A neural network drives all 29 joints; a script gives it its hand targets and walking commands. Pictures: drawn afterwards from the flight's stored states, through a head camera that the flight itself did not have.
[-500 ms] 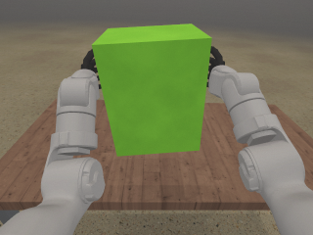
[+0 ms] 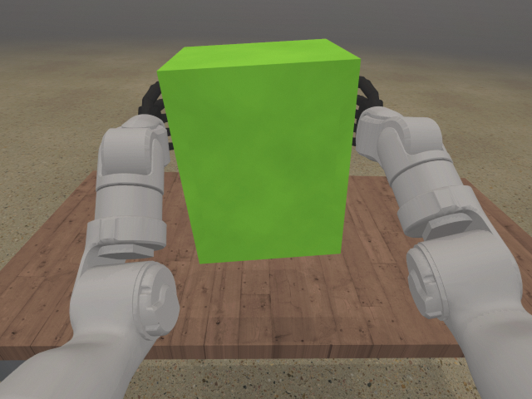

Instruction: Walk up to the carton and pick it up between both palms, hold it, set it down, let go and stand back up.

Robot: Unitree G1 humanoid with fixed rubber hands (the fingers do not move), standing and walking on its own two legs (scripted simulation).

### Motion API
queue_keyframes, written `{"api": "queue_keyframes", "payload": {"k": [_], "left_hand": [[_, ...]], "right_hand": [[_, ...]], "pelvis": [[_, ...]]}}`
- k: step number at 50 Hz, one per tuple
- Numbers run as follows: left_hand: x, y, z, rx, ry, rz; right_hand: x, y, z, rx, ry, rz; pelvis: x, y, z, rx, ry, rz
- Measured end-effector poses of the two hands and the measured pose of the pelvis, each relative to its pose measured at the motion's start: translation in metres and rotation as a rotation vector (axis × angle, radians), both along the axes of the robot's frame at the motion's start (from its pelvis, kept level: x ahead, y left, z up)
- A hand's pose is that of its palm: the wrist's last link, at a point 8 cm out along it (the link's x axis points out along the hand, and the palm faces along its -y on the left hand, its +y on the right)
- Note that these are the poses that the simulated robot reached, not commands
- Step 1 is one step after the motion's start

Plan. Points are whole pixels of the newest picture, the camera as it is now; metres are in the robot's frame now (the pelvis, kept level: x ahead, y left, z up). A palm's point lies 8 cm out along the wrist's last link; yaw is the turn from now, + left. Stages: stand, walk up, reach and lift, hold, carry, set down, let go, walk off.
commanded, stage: hold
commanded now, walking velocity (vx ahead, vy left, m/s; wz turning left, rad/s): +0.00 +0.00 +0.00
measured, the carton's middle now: (262, 151) +0.37 -0.01 +0.29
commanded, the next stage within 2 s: none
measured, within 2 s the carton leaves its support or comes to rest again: neither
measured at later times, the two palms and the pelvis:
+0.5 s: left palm (148, 131) +0.37 +0.14 +0.31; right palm (366, 121) +0.36 -0.15 +0.33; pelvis +0.00 +0.00 +0.00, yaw +0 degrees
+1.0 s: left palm (151, 131) +0.37 +0.14 +0.31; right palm (367, 126) +0.36 -0.16 +0.33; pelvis +0.00 +0.00 +0.00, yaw +0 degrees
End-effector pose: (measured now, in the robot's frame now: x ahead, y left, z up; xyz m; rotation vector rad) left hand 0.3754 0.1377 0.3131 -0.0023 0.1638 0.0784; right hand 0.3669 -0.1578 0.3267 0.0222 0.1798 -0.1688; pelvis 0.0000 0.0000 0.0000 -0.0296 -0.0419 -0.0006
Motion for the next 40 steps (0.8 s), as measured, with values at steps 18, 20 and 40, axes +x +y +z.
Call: {"api": "queue_keyframes", "payload": {"k": [18,20,40], "left_hand": [[-0.003,0.007,-0.003,0.001,-0.003,-0.006],[-0.002,0.006,-0.003,-0.003,-0.001,-0.009],[-0.005,0.001,0.005,0.009,-0.007,-0.001]], "right_hand": [[-0.004,0.007,-0.001,0.003,0.000,-0.004],[-0.004,0.006,0.001,0.000,0.001,-0.008],[-0.005,0.001,0.001,0.008,-0.002,0.000]], "pelvis": [[-0.001,0.003,0.000,-0.001,-0.004,0.006],[-0.002,0.004,0.000,-0.001,-0.001,0.003],[0.001,0.003,0.000,0.000,-0.013,-0.001]]}}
